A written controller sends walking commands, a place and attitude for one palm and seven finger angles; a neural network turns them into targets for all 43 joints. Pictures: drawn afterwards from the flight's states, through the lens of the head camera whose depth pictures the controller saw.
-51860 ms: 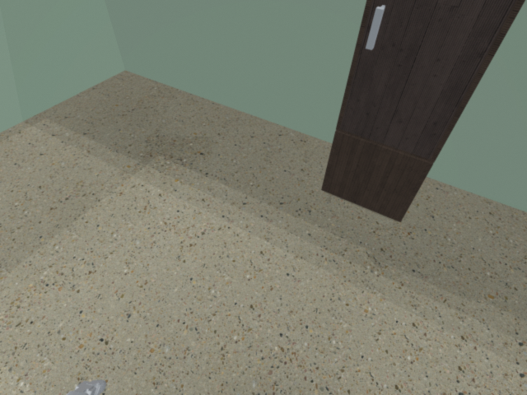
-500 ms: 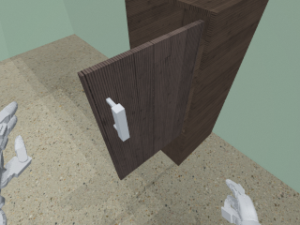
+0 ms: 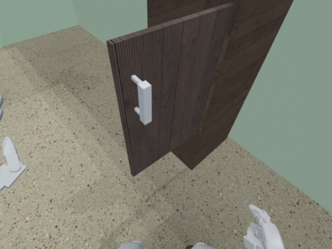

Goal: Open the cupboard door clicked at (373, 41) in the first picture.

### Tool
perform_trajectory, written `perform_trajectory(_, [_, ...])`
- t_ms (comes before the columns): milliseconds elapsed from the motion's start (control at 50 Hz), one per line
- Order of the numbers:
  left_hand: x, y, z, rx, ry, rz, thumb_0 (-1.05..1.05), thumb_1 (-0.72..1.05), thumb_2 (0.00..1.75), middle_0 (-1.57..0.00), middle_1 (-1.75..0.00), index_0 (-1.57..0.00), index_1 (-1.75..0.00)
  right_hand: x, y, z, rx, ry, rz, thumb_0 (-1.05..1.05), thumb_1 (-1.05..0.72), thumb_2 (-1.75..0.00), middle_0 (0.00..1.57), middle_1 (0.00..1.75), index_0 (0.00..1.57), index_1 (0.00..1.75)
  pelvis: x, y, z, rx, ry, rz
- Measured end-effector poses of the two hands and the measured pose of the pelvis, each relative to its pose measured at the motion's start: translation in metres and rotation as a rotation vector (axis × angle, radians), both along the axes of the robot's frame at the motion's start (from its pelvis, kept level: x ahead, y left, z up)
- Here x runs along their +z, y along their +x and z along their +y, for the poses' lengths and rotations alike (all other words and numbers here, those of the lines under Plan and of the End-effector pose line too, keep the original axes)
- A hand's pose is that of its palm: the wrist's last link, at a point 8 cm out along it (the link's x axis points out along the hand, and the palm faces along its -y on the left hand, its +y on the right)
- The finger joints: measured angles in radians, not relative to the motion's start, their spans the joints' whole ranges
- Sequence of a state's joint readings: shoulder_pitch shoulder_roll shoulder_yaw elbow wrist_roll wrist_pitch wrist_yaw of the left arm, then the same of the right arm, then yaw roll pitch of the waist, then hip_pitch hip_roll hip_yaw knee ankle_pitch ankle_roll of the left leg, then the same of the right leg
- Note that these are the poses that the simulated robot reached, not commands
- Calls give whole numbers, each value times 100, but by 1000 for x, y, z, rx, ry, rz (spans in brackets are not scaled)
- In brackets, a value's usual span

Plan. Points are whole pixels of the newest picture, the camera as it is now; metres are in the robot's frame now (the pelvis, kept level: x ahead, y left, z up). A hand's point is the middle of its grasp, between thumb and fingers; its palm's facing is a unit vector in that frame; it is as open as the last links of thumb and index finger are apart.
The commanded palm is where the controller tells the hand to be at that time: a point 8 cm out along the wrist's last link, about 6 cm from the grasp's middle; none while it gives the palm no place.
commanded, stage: step back with the hand held close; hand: left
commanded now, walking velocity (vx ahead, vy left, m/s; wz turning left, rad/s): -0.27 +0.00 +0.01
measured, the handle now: (140, 99) +0.44 +0.10 +0.11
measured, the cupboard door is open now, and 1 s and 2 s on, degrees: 87 87 87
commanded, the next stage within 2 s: stop stepping back and stand still in 0.46 s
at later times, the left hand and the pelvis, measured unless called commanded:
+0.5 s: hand (25, 198) +0.16 +0.23 +0.17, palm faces +0.25 -0.82 -0.51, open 7.4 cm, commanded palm +0.08 +0.28 +0.20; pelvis -0.07 -0.01 +0.02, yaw -3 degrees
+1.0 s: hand out of the picture +0.00 +0.22 +0.19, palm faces +0.45 -0.80 -0.39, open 7.4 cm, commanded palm -0.06 +0.27 +0.20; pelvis -0.19 -0.04 +0.03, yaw +1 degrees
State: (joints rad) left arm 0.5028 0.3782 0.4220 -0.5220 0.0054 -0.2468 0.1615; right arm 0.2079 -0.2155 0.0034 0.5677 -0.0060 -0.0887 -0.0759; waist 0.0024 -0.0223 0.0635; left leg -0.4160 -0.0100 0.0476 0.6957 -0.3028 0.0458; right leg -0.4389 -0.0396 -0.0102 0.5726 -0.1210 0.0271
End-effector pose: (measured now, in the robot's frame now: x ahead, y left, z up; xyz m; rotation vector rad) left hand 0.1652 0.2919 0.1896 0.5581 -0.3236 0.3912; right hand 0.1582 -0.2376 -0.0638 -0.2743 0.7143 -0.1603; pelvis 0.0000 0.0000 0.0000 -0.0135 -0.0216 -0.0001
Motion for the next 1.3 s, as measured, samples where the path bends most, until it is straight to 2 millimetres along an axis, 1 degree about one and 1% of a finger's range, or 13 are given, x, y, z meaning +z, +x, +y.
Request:
perform_trajectory(80, [5, -9, 4, -9, 29, -16, 1, 88, 90, -21, -30, -21, -30, -1, -17, 3, -13, -13, 6, 1, -90, -90, 20, 30, 20, 30, 0, -11, 3, 16, -24, -8])
perform_trajectory(200, [24, -28, 10, 47, 53, -30, 1, 88, 90, -21, -30, -21, -30, 4, -34, 10, -4, 42, 23, 1, -90, -90, 20, 30, 20, 30, 13, -17, -6, 11, -35, 40])
perform_trajectory(320, [7, -29, -18, -15, -8, 55, 1, 89, 90, -20, -30, -21, -30, -2, -34, 1, 39, 62, 7, 1, -90, -90, 21, 30, 20, 30, 12, -45, -18, -46, -16, 77])
perform_trajectory(380, [1, -26, -31, -91, -21, 106, 1, 89, 90, -21, -30, -21, -30, 4, -40, -7, 6, 52, 11, 1, -90, -90, 21, 30, 20, 30, 16, -55, -18, -52, -10, 77])
perform_trajectory(480, [2, -34, -26, -156, 14, 137, 1, 88, 90, -21, -30, -21, -30, 25, -52, -17, -42, -18, -24, 1, -90, -90, 21, 30, 20, 30, 18, -66, -13, -56, -10, 95])
perform_trajectory(560, [11, -53, -17, -166, 45, 138, 2, 88, 90, -21, -30, -22, -30, 37, -68, -15, -28, -33, -47, 1, -90, -90, 20, 30, 20, 30, 24, -90, -9, -52, -7, 75])
perform_trajectory(660, [21, -99, -16, -132, 46, 159, 2, 88, 90, -21, -30, -21, -30, 42, -103, -9, -16, 4, -71, 1, -90, -90, 20, 30, 20, 30, 30, -118, -10, -50, -32, 48])
perform_trajectory(820, [12, -174, -16, 44, 10, 153, 1, 89, 90, -21, -30, -21, -30, 20, -166, -13, 1, 49, -28, 1, -90, -90, 20, 30, 20, 30, 23, -162, -30, -6, 28, 37])
perform_trajectory(920, [9, -203, -29, 57, -79, 100, 2, 89, 90, -21, -30, -21, -30, 7, -203, -28, 12, 33, 60, 1, -90, -90, 21, 30, 20, 30, 25, -187, -36, -8, 43, 26])
perform_trajectory(1000, [11, -211, -33, 40, -93, 49, 2, 88, 90, -21, -30, -21, -30, 11, -225, -40, -24, 1, 62, 1, -90, -90, 21, 30, 20, 30, 27, -193, -37, 17, 52, 41])
perform_trajectory(1100, [9, -217, -21, 38, -55, 26, 1, 88, 90, -21, -30, -21, -30, 8, -236, -49, -55, -55, 19, 1, -90, -90, 20, 30, 20, 30, 16, -201, -26, 35, 18, 45])
perform_trajectory(1200, [14, -221, -13, 54, 14, 33, 2, 88, 90, -21, -30, -21, -30, 3, -240, -37, -67, 7, -19, 1, -90, -90, 20, 30, 20, 30, 12, -209, -27, 14, 47, 8])
perform_trajectory(1300, [15, -224, -25, 42, 35, 34, 2, 89, 90, -21, -30, -21, -30, -14, -240, -26, -18, 75, 5, 1, -90, -90, 20, 30, 20, 30, 7, -214, -33, 32, 26, -10])
